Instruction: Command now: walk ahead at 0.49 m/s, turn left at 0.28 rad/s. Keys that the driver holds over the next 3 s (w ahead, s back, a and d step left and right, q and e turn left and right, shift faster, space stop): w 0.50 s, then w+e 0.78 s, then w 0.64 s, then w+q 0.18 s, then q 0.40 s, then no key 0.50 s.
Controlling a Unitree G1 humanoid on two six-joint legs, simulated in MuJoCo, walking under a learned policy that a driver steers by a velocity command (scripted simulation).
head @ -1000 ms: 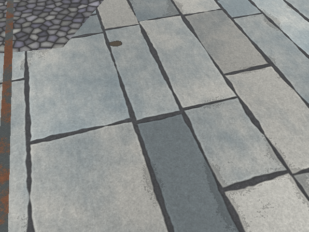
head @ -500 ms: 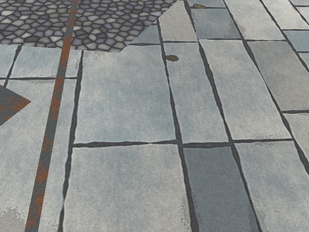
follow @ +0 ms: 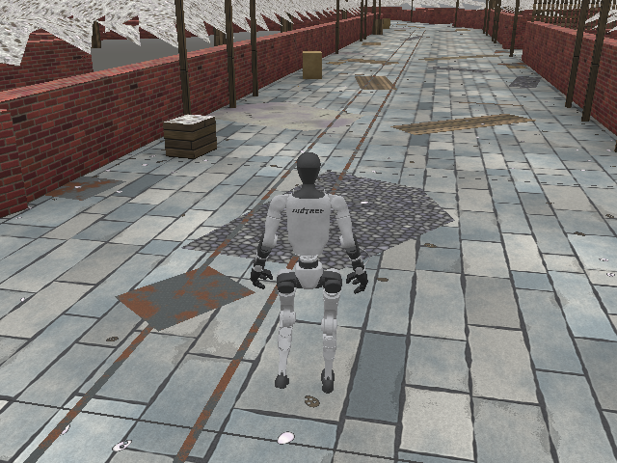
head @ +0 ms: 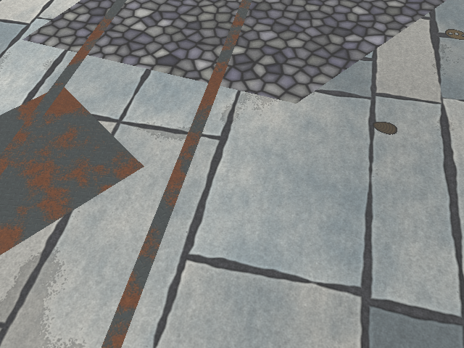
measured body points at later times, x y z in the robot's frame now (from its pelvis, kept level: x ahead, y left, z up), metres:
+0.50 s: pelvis +0.27 +0.08 +0.00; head +0.29 +0.10 +0.45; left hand +0.35 +0.36 -0.13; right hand +0.37 -0.18 -0.10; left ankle +0.29 +0.16 -0.74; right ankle +0.26 -0.08 -0.65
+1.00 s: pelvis +0.55 +0.02 -0.01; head +0.59 +0.02 +0.43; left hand +0.75 +0.25 -0.12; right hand +0.56 -0.25 -0.14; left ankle +0.41 +0.18 -0.63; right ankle +0.60 -0.05 -0.74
